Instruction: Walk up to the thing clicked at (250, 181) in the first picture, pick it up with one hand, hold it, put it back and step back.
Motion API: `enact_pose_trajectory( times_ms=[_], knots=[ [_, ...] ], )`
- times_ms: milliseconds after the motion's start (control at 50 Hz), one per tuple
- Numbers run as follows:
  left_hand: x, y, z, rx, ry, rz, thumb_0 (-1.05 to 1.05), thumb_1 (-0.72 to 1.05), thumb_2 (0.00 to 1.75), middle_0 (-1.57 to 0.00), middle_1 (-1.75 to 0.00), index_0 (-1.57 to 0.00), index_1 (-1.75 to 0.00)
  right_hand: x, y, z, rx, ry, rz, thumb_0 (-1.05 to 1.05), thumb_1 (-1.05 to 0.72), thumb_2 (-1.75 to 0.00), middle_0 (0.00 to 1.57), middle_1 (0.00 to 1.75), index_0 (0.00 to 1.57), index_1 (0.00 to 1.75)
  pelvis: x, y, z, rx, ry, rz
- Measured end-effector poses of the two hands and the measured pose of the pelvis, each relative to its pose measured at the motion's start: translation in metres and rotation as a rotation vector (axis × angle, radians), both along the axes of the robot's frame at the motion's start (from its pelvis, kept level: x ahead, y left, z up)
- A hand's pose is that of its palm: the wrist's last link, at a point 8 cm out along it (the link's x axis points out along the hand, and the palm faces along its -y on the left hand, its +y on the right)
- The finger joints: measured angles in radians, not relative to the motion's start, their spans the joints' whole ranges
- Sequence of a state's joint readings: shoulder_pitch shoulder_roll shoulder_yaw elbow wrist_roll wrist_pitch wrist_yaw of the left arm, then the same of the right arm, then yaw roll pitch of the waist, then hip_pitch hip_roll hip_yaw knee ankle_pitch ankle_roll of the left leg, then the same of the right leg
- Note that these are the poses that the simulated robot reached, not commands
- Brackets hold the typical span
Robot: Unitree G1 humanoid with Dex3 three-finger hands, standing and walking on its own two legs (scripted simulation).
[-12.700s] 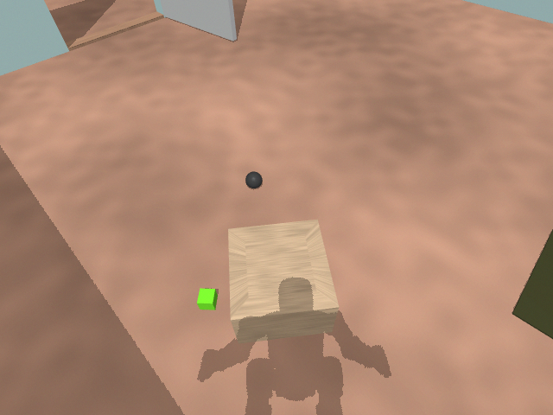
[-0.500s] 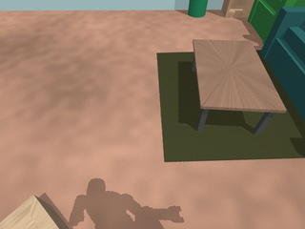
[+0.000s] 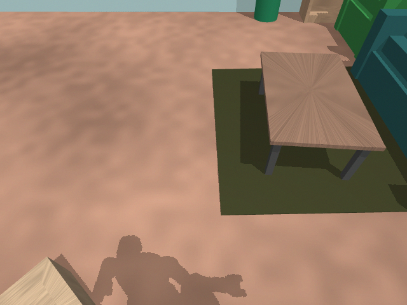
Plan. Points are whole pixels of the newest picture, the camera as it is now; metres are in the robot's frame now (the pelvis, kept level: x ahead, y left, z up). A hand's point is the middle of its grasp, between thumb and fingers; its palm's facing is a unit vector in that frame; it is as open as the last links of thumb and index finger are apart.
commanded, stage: stand
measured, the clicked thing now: out of the picture +0.51 +1.13 -0.74
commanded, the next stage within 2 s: walk up in 0.68 s
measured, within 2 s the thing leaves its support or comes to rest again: neither
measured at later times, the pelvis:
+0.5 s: pelvis +0.00 +0.00 +0.00, yaw +0 degrees
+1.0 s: pelvis +0.07 -0.06 -0.02, yaw -2 degrees
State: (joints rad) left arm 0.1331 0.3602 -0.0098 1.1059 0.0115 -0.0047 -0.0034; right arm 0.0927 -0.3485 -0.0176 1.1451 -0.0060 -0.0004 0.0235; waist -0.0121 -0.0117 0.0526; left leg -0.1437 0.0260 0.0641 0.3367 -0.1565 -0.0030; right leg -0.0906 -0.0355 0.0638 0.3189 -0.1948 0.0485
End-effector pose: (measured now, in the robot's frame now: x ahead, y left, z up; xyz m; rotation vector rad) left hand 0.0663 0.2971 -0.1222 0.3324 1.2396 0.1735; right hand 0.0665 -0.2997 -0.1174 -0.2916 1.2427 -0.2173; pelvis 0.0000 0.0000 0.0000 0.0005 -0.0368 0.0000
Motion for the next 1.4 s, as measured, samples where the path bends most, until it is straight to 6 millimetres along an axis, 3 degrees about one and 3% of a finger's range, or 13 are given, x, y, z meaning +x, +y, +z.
enact_pose_trajectory(
  times_ms=[720, 820, 940, 1020, 1100, 1160, 1260, 1320, 1400],
  knots=[
    [0.007, -0.003, 0.002, -0.008, -0.012, 0.010, 0.01, 0.91, 0.90, -0.20, -0.30, -0.20, -0.30, 0.013, -0.005, 0.000, 0.012, -0.028, 0.011, 0.01, -0.90, -0.90, 0.20, 0.30, 0.20, 0.30, 0.010, -0.005, -0.001, 0.005, 0.007, 0.001],
    [0.022, 0.002, 0.016, 0.016, -0.013, -0.025, 0.01, 0.91, 0.90, -0.20, -0.30, -0.20, -0.30, 0.009, -0.029, 0.006, 0.011, -0.081, -0.028, 0.01, -0.90, -0.90, 0.21, 0.30, 0.20, 0.30, 0.022, -0.016, 0.001, 0.001, 0.022, -0.033],
    [0.059, -0.003, 0.032, 0.089, -0.081, -0.048, 0.01, 0.91, 0.90, -0.20, -0.30, -0.20, -0.30, 0.012, -0.083, -0.005, -0.017, -0.034, -0.060, 0.01, -0.90, -0.90, 0.21, 0.30, 0.20, 0.30, 0.048, -0.049, -0.010, 0.019, -0.001, -0.051],
    [0.056, -0.012, 0.031, 0.140, -0.118, 0.024, 0.01, 0.91, 0.90, -0.20, -0.30, -0.20, -0.30, 0.047, -0.108, -0.017, -0.038, -0.018, -0.039, 0.01, -0.90, -0.90, 0.20, 0.30, 0.20, 0.30, 0.073, -0.066, -0.020, -0.010, -0.011, -0.022],
    [0.047, -0.028, 0.036, 0.120, -0.062, 0.070, 0.01, 0.91, 0.90, -0.20, -0.30, -0.20, -0.30, 0.101, -0.105, -0.006, 0.004, -0.084, 0.007, 0.01, -0.91, -0.90, 0.20, 0.30, 0.20, 0.29, 0.102, -0.072, -0.008, -0.016, -0.020, -0.023],
    [0.055, -0.037, 0.033, 0.100, -0.026, 0.094, 0.01, 0.90, 0.90, -0.20, -0.30, -0.20, -0.30, 0.139, -0.100, 0.002, 0.026, -0.126, 0.050, 0.01, -0.91, -0.90, 0.20, 0.30, 0.20, 0.29, 0.125, -0.076, -0.004, -0.020, -0.018, -0.010],
    [0.092, -0.044, 0.018, 0.061, -0.012, 0.112, 0.01, 0.90, 0.90, -0.20, -0.31, -0.20, -0.30, 0.194, -0.092, 0.005, 0.029, -0.092, 0.104, 0.01, -0.90, -0.90, 0.20, 0.30, 0.20, 0.29, 0.171, -0.075, -0.007, -0.035, 0.000, 0.015],
    [0.125, -0.041, 0.004, 0.037, -0.005, 0.116, 0.01, 0.90, 0.90, -0.20, -0.31, -0.21, -0.30, 0.232, -0.085, 0.004, 0.015, -0.061, 0.137, 0.01, -0.90, -0.90, 0.20, 0.30, 0.20, 0.30, 0.206, -0.070, -0.014, -0.047, 0.009, 0.037],
    [0.178, -0.028, -0.021, 0.014, 0.011, 0.122, 0.01, 0.90, 0.90, -0.20, -0.31, -0.21, -0.30, 0.298, -0.069, -0.003, -0.016, -0.055, 0.165, 0.01, -0.90, -0.90, 0.20, 0.30, 0.20, 0.30, 0.261, -0.056, -0.029, -0.038, 0.023, 0.056]
  ],
)
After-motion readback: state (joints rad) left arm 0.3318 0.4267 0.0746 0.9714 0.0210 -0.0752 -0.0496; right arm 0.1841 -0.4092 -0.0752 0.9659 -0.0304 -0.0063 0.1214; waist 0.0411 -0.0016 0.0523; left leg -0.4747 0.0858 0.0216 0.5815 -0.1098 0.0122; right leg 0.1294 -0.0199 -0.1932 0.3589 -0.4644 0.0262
